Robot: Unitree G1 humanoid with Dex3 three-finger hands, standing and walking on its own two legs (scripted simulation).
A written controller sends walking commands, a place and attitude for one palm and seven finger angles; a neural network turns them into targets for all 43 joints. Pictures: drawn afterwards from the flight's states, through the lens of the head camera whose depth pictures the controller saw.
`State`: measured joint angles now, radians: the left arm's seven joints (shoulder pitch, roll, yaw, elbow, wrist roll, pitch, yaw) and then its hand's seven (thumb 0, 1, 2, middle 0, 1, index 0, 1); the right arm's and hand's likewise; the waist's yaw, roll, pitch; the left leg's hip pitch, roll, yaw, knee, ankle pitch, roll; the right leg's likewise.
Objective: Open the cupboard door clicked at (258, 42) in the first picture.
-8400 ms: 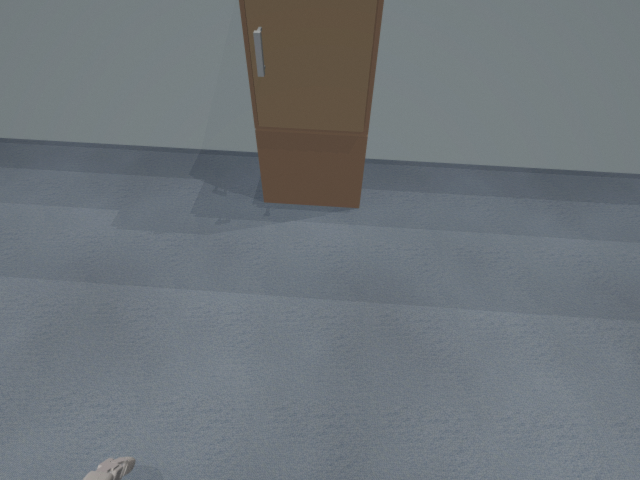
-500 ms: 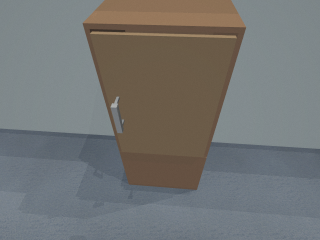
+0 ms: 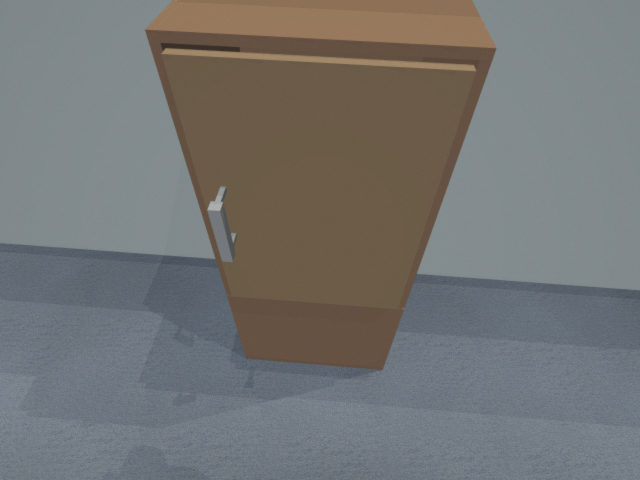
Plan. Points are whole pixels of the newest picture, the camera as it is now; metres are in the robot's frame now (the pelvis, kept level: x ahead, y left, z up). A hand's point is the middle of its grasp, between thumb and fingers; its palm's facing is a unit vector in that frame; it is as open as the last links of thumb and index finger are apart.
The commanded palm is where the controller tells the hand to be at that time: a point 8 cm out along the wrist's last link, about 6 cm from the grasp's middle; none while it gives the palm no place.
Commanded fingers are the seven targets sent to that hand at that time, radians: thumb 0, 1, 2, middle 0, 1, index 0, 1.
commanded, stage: look again from close up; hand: left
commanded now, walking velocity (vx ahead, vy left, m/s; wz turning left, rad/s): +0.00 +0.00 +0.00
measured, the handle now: (225, 225) +0.54 +0.21 -0.05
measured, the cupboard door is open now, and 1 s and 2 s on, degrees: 0 0 0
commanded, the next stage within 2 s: raise the hand with hooked fingers in 0.04 s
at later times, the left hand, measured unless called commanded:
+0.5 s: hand (186, 454) +0.16 +0.18 -0.06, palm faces -0.04 -1.00 -0.01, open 8.3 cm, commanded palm +0.12 +0.25 -0.06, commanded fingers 0.00 0.46 0.71 -0.23 -0.58 -0.23 -0.58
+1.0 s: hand (139, 436) +0.18 +0.24 -0.05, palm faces +0.03 -1.00 -0.05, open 11.2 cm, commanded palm +0.15 +0.29 -0.05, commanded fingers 0.00 -0.13 0.46 -0.27 -0.96 -0.27 -0.96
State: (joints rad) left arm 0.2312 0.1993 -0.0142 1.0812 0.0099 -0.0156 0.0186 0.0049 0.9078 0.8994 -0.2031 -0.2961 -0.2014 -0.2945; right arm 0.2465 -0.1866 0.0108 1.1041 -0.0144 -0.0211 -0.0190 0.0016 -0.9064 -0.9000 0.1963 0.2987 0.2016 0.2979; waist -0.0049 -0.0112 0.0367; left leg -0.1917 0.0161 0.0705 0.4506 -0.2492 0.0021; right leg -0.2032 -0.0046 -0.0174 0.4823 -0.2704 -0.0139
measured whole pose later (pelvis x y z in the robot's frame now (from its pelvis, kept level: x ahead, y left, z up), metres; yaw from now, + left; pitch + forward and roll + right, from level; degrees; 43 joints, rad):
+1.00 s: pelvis -0.05 +0.00 -0.09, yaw +2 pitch +15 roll -2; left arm 0.30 0.29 0.30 0.12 -0.34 -0.35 -0.38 0.01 0.10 0.56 -0.26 -0.81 -0.26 -0.81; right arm 0.30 -0.22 0.00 0.57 0.03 -0.21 -0.07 0.01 -0.90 -0.90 0.20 0.30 0.21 0.30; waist -0.02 0.03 -0.14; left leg -0.95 0.04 0.00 1.18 -0.48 0.01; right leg -0.91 -0.01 -0.07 1.14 -0.49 -0.02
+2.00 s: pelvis -0.03 +0.01 -0.08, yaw +2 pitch +16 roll -3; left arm 0.02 0.43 0.44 0.39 -0.38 -0.35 -0.58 -0.01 -0.50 0.30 -0.30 -1.20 -0.30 -1.19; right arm 0.29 -0.29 0.02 0.54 0.04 -0.20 -0.06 0.01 -0.90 -0.90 0.20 0.30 0.21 0.30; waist -0.04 0.01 -0.13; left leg -0.92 0.04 0.00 1.13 -0.49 0.02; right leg -0.87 0.00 -0.07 1.08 -0.49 -0.01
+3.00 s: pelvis -0.03 +0.01 -0.09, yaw +1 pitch +20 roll -3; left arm -0.37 0.49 0.44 0.73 -0.28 -0.35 -0.54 -0.01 -0.50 0.30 -0.30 -1.20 -0.30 -1.19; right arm 0.31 -0.29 0.03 0.58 0.03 -0.12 -0.06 0.01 -0.90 -0.90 0.20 0.30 0.21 0.30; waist -0.07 0.01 -0.13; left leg -1.01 0.05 0.00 1.17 -0.51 0.02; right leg -0.96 0.01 -0.07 1.11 -0.50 -0.01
